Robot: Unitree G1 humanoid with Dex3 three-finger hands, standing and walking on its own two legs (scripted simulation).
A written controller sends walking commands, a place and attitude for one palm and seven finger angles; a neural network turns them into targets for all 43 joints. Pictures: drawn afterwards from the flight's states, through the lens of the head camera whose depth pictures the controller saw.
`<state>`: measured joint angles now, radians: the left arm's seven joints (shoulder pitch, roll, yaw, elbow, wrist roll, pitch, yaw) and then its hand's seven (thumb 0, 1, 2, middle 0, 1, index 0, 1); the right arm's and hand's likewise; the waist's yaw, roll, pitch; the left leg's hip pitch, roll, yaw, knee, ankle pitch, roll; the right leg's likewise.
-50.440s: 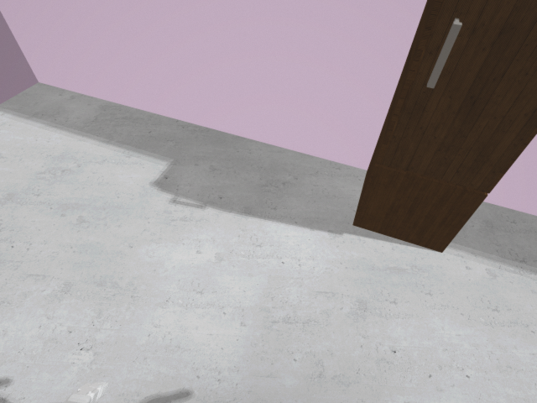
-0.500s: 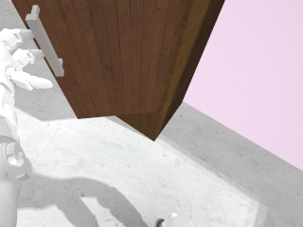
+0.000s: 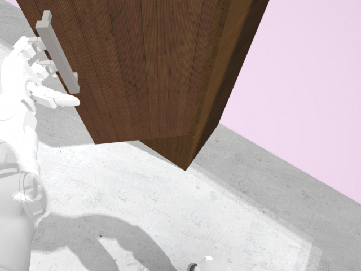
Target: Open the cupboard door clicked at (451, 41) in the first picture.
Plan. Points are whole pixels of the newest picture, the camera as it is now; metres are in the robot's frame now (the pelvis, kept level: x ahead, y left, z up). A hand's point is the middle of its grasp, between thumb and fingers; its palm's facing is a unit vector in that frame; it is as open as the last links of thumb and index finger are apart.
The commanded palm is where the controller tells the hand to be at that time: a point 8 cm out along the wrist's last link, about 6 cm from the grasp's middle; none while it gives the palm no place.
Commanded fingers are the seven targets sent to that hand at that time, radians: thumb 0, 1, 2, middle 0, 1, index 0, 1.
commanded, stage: slide the fingers in behind the handle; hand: left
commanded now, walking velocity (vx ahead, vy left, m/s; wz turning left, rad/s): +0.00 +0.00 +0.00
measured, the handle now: (62, 56) +0.55 +0.22 +0.12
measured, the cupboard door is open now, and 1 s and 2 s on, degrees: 43 42 50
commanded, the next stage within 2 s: close the thumb around the handle in 0.74 s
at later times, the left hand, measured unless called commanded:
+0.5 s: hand (72, 73) +0.51 +0.20 +0.12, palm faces +0.09 -1.00 -0.02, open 13.8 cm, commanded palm +0.48 +0.24 +0.12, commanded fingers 0.00 -0.50 0.30 -0.30 -1.20 -0.30 -1.20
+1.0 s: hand (72, 73) +0.51 +0.20 +0.12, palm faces +0.08 -1.00 +0.00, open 13.2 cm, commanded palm +0.48 +0.24 +0.12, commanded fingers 0.00 0.00 0.52 -0.34 -1.25 -0.34 -1.25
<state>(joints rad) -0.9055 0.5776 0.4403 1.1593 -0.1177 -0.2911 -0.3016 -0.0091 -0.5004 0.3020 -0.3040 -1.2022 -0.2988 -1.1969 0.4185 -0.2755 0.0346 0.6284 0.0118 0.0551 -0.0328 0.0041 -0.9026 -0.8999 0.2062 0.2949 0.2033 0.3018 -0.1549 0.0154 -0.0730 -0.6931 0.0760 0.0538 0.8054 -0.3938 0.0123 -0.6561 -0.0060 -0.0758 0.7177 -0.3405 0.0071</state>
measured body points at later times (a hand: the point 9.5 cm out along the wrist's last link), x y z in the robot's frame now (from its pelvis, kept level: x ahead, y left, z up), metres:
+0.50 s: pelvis -0.01 -0.01 +0.00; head +0.10 +0.00 +0.44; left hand +0.49 +0.25 +0.12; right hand +0.00 -0.27 -0.12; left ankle -0.01 +0.11 -0.71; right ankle +0.00 -0.13 -0.71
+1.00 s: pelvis +0.00 -0.01 +0.00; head +0.10 +0.00 +0.44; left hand +0.50 +0.25 +0.12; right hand -0.01 -0.28 -0.11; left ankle -0.01 +0.11 -0.71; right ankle +0.00 -0.13 -0.71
